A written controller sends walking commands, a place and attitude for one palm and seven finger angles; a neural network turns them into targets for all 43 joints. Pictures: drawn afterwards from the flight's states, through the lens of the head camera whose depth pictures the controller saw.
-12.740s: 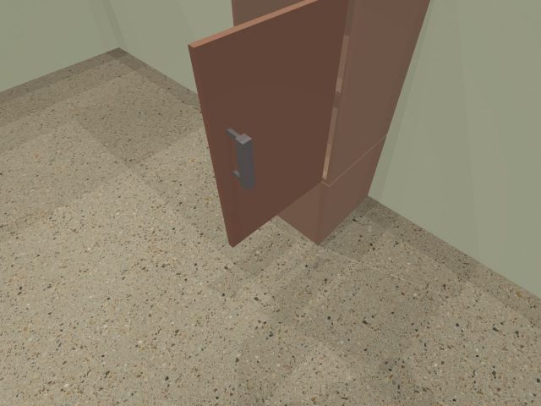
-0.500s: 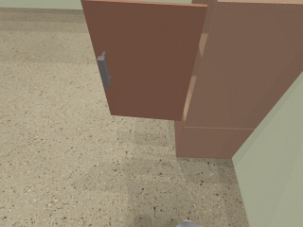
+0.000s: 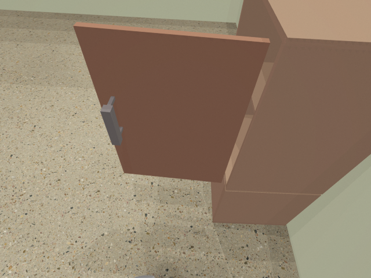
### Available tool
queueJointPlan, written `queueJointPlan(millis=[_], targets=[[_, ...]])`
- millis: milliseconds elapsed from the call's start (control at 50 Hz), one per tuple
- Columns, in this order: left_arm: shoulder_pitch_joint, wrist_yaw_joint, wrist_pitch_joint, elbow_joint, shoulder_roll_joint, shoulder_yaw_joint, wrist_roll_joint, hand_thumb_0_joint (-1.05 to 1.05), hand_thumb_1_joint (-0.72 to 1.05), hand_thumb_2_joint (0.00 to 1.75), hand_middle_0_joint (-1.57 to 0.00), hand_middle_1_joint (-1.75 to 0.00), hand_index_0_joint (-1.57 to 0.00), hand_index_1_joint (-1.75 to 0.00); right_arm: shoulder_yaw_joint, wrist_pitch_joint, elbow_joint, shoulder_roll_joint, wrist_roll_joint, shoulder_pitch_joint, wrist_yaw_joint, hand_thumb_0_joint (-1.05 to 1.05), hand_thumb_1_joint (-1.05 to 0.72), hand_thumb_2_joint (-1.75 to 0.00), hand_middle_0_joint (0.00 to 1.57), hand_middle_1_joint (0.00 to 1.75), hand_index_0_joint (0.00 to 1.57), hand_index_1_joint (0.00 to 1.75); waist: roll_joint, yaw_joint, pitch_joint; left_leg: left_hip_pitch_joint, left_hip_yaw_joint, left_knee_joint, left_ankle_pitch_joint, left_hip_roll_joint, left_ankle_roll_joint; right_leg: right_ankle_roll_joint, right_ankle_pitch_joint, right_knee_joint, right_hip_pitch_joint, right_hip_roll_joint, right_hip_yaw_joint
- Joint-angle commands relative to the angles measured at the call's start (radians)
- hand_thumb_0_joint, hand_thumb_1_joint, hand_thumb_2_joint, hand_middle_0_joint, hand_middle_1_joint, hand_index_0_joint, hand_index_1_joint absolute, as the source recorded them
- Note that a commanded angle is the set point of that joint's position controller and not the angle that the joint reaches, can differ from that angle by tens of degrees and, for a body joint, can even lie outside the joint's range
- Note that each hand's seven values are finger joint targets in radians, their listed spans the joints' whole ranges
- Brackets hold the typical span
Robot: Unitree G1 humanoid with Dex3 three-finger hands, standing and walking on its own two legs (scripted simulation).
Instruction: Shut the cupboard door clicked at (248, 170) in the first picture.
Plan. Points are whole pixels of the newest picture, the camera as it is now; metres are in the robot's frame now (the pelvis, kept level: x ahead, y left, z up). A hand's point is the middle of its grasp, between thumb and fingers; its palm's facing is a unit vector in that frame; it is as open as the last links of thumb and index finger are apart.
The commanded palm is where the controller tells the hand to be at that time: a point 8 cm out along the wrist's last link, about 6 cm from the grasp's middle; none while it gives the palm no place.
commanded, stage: come to a stop and stand still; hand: left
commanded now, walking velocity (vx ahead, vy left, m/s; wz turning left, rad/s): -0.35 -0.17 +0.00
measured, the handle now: (114, 121) +0.49 +0.24 +0.00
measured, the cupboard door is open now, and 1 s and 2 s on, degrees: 86 86 86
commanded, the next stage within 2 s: look again from close up in 0.76 s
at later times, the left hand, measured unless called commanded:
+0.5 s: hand out of the picture +0.05 +0.15 -0.16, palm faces +0.00 -0.97 -0.23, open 7.4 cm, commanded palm none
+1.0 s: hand out of the picture +0.04 +0.17 -0.16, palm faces -0.02 -0.97 -0.26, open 7.4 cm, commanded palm none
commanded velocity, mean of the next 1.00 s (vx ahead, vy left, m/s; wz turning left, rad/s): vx -0.04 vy -0.02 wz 0.00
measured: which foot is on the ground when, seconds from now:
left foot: down 0.00-0.34, up 0.36-0.54, down 0.56-1.00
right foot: down 0.00-0.02, up 0.04-0.32, down 0.34-1.00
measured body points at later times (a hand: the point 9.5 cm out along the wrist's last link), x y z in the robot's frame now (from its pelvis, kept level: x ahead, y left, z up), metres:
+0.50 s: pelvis -0.01 -0.04 +0.00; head +0.02 -0.05 +0.45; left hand +0.05 +0.20 -0.15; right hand +0.03 -0.29 -0.15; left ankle -0.01 +0.08 -0.71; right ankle -0.03 -0.15 -0.73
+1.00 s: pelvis -0.01 -0.03 +0.00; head -0.01 -0.03 +0.45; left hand +0.05 +0.22 -0.14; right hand +0.05 -0.28 -0.14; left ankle -0.02 +0.07 -0.73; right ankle -0.03 -0.15 -0.73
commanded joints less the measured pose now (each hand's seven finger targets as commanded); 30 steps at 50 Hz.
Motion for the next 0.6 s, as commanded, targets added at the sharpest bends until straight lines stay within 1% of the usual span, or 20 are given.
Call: queueJointPlan(millis=[0, 40, 60, 120, 140, 220, 260, 280, 300, 320, 340, 380, 420, 460, 480, 500, 520, 540, 560, 580], targets=[[0.081, 0.027, 0.035, -0.047, 0.080, 0.006, -0.003, 0.00, 0.90, 0.90, -0.20, -0.30, -0.20, -0.30, -0.027, 0.020, -0.010, -0.182, 0.012, 0.120, -0.036, 0.00, -0.90, -0.90, 0.20, 0.30, 0.20, 0.30, 0.234, -0.026, -0.125, 0.268, -0.236, -0.105, 0.878, 0.284, 0.157, 0.022, -0.129, 0.170, -0.154, -0.034, 0.036], [0.055, 0.025, 0.060, -0.064, 0.108, 0.019, -0.004, 0.00, 0.90, 0.90, -0.20, -0.30, -0.20, -0.30, -0.039, 0.037, -0.017, -0.202, 0.006, 0.122, -0.055, 0.00, -0.90, -0.90, 0.20, 0.30, 0.20, 0.30, 0.270, -0.042, -0.116, 0.268, -0.255, -0.116, 0.968, 0.324, 0.210, 0.017, -0.268, 0.402, -0.228, -0.020, 0.099], [0.042, 0.023, 0.065, -0.073, 0.116, 0.028, -0.001, 0.00, 0.90, 0.90, -0.20, -0.30, -0.20, -0.30, -0.047, 0.043, -0.030, -0.210, 0.003, 0.115, -0.057, 0.00, -0.90, -0.90, 0.20, 0.30, 0.20, 0.30, 0.233, -0.051, -0.151, 0.281, -0.250, -0.104, 0.938, 0.335, 0.227, 0.014, -0.276, 0.473, -0.262, -0.019, 0.127], [0.020, 0.015, 0.075, -0.104, 0.098, 0.046, -0.001, 0.00, 0.90, 0.90, -0.20, -0.30, -0.20, -0.30, -0.064, 0.054, -0.069, -0.222, -0.001, 0.052, -0.056, 0.00, -0.90, -0.90, 0.20, 0.30, 0.20, 0.30, 0.124, -0.038, -0.205, 0.288, -0.221, -0.102, 0.686, 0.322, 0.230, 0.017, -0.222, 0.556, -0.319, -0.003, 0.143], [0.022, 0.012, 0.076, -0.117, 0.092, 0.046, 0.002, 0.00, 0.90, 0.90, -0.20, -0.30, -0.20, -0.30, -0.064, 0.054, -0.078, -0.216, -0.003, 0.032, -0.058, 0.00, -0.90, -0.90, 0.20, 0.30, 0.20, 0.30, 0.116, -0.032, -0.193, 0.272, -0.208, -0.101, 0.636, 0.316, 0.224, 0.014, -0.216, 0.536, -0.319, -0.001, 0.137], [0.042, 0.004, 0.078, -0.139, 0.074, 0.048, 0.005, 0.00, 0.90, 0.90, -0.20, -0.30, -0.20, -0.30, -0.067, 0.059, -0.104, -0.211, -0.009, -0.034, -0.039, 0.00, -0.90, -0.90, 0.20, 0.30, 0.20, 0.30, 0.200, -0.006, -0.166, 0.110, -0.175, -0.154, 0.285, 0.277, 0.173, 0.003, -0.137, 0.327, -0.182, -0.007, 0.092], [0.104, 0.003, 0.069, -0.125, 0.084, 0.049, 0.010, 0.00, 0.90, 0.90, -0.20, -0.30, -0.20, -0.30, -0.066, 0.065, -0.110, -0.200, -0.002, -0.050, -0.029, 0.00, -0.90, -0.90, 0.20, 0.30, 0.20, 0.30, 0.135, 0.025, -0.158, 0.015, -0.148, -0.104, 0.065, 0.210, 0.121, 0.000, 0.054, 0.085, -0.039, 0.007, 0.052], [0.119, 0.006, 0.064, -0.126, 0.121, 0.052, 0.018, 0.00, 0.90, 0.90, -0.20, -0.30, -0.20, -0.30, -0.064, 0.071, -0.118, -0.169, 0.006, -0.039, -0.022, 0.00, -0.90, -0.90, 0.20, 0.30, 0.20, 0.30, 0.017, 0.028, -0.128, -0.054, -0.113, -0.041, -0.116, 0.137, 0.072, -0.011, 0.120, -0.065, -0.004, -0.034, 0.118], [0.071, 0.011, 0.056, -0.147, 0.202, 0.061, 0.029, 0.00, 0.90, 0.90, -0.20, -0.30, -0.20, -0.30, -0.057, 0.080, -0.134, -0.103, 0.014, -0.024, -0.011, 0.00, -0.90, -0.90, 0.20, 0.30, 0.20, 0.30, -0.236, 0.006, -0.067, -0.132, -0.016, 0.100, -0.341, -0.001, -0.008, -0.090, 0.063, -0.220, -0.076, -0.234, 0.372], [0.002, 0.009, 0.052, -0.175, 0.240, 0.055, 0.026, 0.00, 0.90, 0.90, -0.20, -0.30, -0.20, -0.30, -0.052, 0.089, -0.150, -0.099, 0.011, -0.061, 0.000, 0.00, -0.90, -0.90, 0.20, 0.30, 0.20, 0.30, -0.254, 0.017, -0.029, -0.061, -0.036, 0.268, -0.435, -0.044, -0.020, -0.176, 0.026, -0.301, -0.254, -0.350, 0.432], [-0.042, 0.010, 0.046, -0.185, 0.226, 0.052, 0.027, 0.00, 0.90, 0.90, -0.20, -0.30, -0.20, -0.30, -0.053, 0.095, -0.152, -0.083, 0.008, -0.072, 0.001, 0.00, -0.90, -0.90, 0.20, 0.30, 0.20, 0.30, -0.163, 0.004, -0.027, -0.017, -0.069, 0.354, -0.421, -0.049, -0.011, -0.198, 0.044, -0.290, -0.319, -0.328, 0.408], [-0.106, 0.011, 0.035, -0.179, 0.185, 0.041, 0.023, 0.00, 0.90, 0.90, -0.20, -0.30, -0.20, -0.30, -0.050, 0.091, -0.112, -0.085, 0.005, -0.025, -0.001, 0.00, -0.90, -0.90, 0.20, 0.30, 0.20, 0.30, -0.236, -0.027, -0.008, -0.052, -0.077, 0.414, -0.366, -0.040, -0.011, -0.183, 0.298, -0.204, -0.244, -0.248, 0.311], [-0.092, 0.011, 0.028, -0.167, 0.179, 0.036, 0.022, 0.00, 0.90, 0.90, -0.20, -0.30, -0.20, -0.30, -0.042, 0.078, -0.088, -0.076, 0.013, 0.015, -0.003, 0.00, -0.90, -0.90, 0.20, 0.30, 0.20, 0.30, -0.198, -0.026, -0.039, -0.029, -0.054, 0.316, -0.358, -0.046, -0.020, -0.177, 0.478, -0.147, -0.143, -0.220, 0.247], [-0.062, 0.014, 0.024, -0.141, 0.178, 0.033, 0.016, 0.00, 0.90, 0.90, -0.20, -0.30, -0.20, -0.30, -0.029, 0.065, -0.065, -0.059, 0.013, 0.042, -0.008, 0.00, -0.90, -0.90, 0.20, 0.30, 0.20, 0.30, -0.135, -0.023, -0.062, 0.044, -0.033, 0.076, -0.274, -0.048, -0.029, -0.158, 0.561, -0.081, -0.074, -0.202, 0.231], [-0.057, 0.013, 0.022, -0.129, 0.174, 0.032, 0.008, 0.00, 0.90, 0.90, -0.20, -0.30, -0.20, -0.30, -0.023, 0.057, -0.044, -0.055, 0.011, 0.074, -0.011, 0.00, -0.90, -0.90, 0.20, 0.30, 0.20, 0.30, -0.108, -0.031, -0.076, 0.130, -0.041, -0.063, -0.158, -0.045, -0.026, -0.128, 0.525, -0.050, -0.085, -0.188, 0.226], [-0.043, 0.009, 0.022, -0.118, 0.153, 0.025, -0.001, 0.00, 0.90, 0.90, -0.20, -0.30, -0.20, -0.30, -0.019, 0.043, -0.029, -0.075, 0.009, 0.094, -0.014, 0.00, -0.90, -0.90, 0.20, 0.30, 0.20, 0.30, -0.032, -0.027, -0.096, 0.208, -0.102, -0.144, 0.022, 0.004, -0.005, -0.081, 0.440, -0.011, -0.117, -0.143, 0.206], [-0.013, 0.005, 0.023, -0.113, 0.121, 0.018, -0.007, 0.00, 0.90, 0.90, -0.20, -0.30, -0.20, -0.30, -0.018, 0.029, -0.029, -0.118, 0.002, 0.083, -0.019, 0.00, -0.90, -0.90, 0.20, 0.30, 0.20, 0.30, 0.087, 0.000, -0.116, 0.207, -0.203, -0.158, 0.176, 0.110, 0.039, -0.036, 0.327, -0.010, -0.114, -0.084, 0.173], [-0.009, 0.007, 0.029, -0.107, 0.101, 0.012, -0.002, 0.00, 0.90, 0.90, -0.20, -0.30, -0.20, -0.30, -0.018, 0.030, -0.030, -0.143, 0.003, 0.068, -0.020, 0.00, -0.90, -0.90, 0.20, 0.30, 0.20, 0.30, 0.096, 0.013, -0.102, 0.129, -0.231, -0.175, 0.129, 0.158, 0.068, -0.022, 0.172, -0.036, -0.051, -0.055, 0.150], [-0.021, 0.005, 0.033, -0.098, 0.100, 0.011, -0.003, 0.00, 0.90, 0.90, -0.20, -0.30, -0.20, -0.30, -0.012, 0.026, -0.025, -0.143, 0.000, 0.042, -0.026, 0.00, -0.90, -0.90, 0.20, 0.30, 0.20, 0.30, 0.097, 0.019, -0.075, 0.085, -0.230, -0.182, 0.116, 0.136, 0.069, -0.014, 0.186, -0.059, -0.033, -0.051, 0.139], [-0.038, 0.006, 0.036, -0.083, 0.103, 0.012, -0.001, 0.00, 0.90, 0.90, -0.20, -0.30, -0.20, -0.30, -0.008, 0.024, -0.008, -0.126, 0.001, 0.047, -0.028, 0.00, -0.90, -0.90, 0.20, 0.30, 0.20, 0.30, 0.149, 0.013, -0.066, 0.087, -0.200, -0.189, 0.139, 0.110, 0.055, -0.018, 0.220, -0.055, -0.015, -0.057, 0.132]])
